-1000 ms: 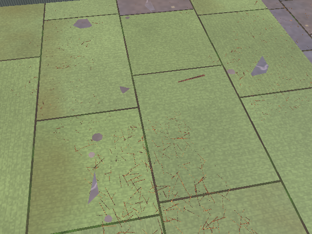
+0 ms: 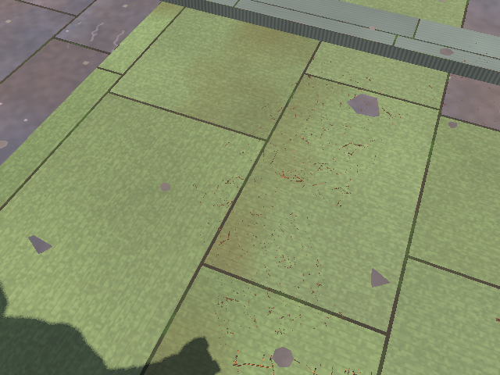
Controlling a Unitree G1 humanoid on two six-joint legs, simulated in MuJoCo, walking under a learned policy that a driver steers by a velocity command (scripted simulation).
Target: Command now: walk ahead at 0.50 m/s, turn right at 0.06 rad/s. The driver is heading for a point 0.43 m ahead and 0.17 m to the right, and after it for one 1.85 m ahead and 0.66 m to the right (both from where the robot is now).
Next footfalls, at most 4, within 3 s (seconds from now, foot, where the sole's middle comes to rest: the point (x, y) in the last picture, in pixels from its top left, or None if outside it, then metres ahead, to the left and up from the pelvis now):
0.46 right None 0.37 -0.13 -0.77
0.98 left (306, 281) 0.72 -0.10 -0.77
1.46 right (413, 273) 0.77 -0.42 -0.77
1.98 left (377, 181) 1.11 -0.35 -0.77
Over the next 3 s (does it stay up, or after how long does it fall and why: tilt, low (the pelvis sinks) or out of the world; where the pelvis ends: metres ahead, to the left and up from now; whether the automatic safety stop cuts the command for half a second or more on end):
stays up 1.49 -0.48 0.01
